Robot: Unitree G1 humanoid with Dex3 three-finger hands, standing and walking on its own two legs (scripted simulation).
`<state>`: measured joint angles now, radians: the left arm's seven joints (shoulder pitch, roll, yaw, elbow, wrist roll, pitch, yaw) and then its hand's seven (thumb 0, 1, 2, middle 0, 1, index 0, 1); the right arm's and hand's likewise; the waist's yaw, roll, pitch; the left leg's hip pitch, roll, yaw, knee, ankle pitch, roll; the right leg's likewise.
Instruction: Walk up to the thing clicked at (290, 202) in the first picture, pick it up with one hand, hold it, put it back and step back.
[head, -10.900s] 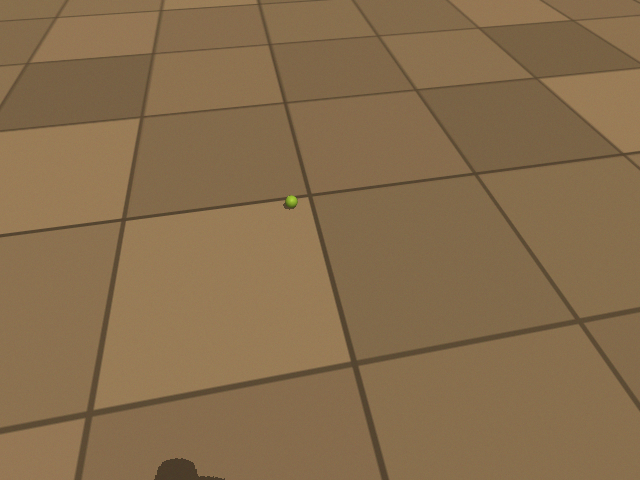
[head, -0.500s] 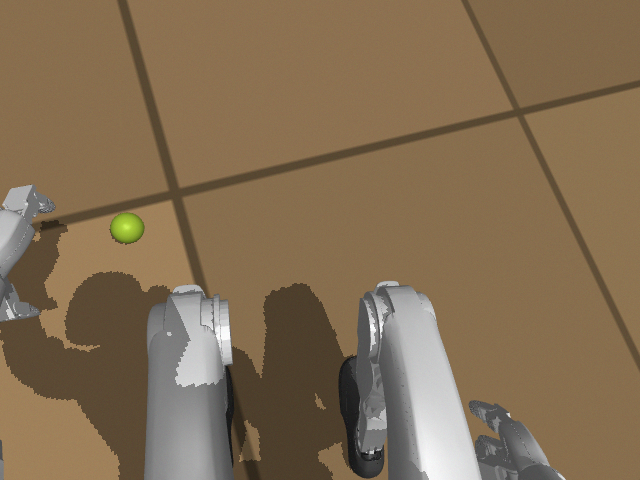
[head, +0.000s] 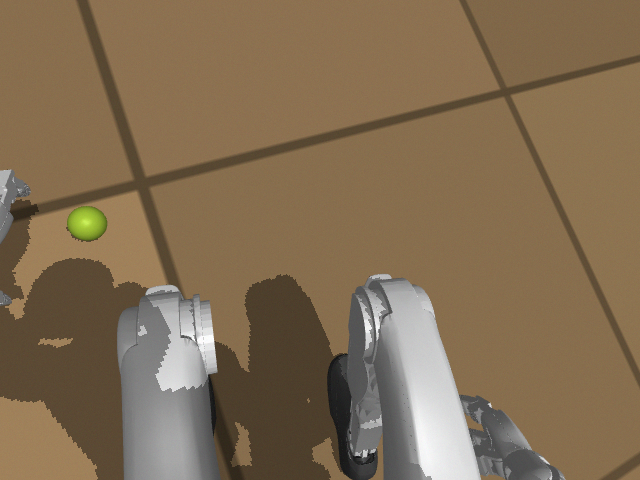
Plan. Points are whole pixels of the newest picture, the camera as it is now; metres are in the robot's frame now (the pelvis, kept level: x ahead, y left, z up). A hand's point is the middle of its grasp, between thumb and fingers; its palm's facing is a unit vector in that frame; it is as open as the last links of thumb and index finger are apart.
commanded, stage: rise first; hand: left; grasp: from above
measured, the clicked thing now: (87, 223) +0.45 +0.33 -0.30
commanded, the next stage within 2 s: approach in 0.48 s
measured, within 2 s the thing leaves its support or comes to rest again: neither
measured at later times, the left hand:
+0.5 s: hand (11, 243) +0.38 +0.37 -0.18, palm faces -0.44 -0.13 -0.89, open 14.1 cm
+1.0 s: hand (92, 191) +0.46 +0.29 -0.19, palm faces -0.31 -0.07 -0.95, open 14.0 cm
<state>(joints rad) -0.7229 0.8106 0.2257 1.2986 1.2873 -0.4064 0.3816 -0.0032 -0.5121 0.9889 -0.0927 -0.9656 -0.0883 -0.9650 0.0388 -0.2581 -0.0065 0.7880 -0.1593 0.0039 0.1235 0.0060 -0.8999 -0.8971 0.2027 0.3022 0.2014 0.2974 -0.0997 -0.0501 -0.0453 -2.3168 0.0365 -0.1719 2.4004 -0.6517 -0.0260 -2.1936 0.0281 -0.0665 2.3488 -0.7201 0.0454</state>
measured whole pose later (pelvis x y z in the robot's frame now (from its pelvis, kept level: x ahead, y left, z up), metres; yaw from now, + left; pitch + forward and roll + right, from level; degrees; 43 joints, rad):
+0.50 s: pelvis +0.01 +0.00 -0.01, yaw -1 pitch +32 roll -8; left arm -0.76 0.83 0.25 1.36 1.28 -0.38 0.41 0.00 -0.52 0.99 -0.08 -1.02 -0.08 -1.01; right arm 0.04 -0.26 0.01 0.80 -0.20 0.00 0.13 0.00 -0.91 -0.90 0.20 0.30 0.20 0.30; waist -0.13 -0.05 -0.02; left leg -2.34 0.04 -0.19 2.45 -0.68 -0.04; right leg -2.22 0.04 -0.08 2.39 -0.73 0.04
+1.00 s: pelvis +0.01 +0.00 -0.02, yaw -1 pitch +33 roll -8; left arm -0.90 0.72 0.15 1.40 1.32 -0.23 0.56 0.00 -0.52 0.97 -0.08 -1.06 -0.09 -1.04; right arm 0.06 -0.25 0.04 0.78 -0.19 -0.05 0.13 0.00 -0.91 -0.90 0.20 0.30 0.20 0.30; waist -0.23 -0.05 -0.04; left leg -2.37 0.05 -0.19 2.45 -0.67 -0.04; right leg -2.26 0.05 -0.08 2.40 -0.72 0.04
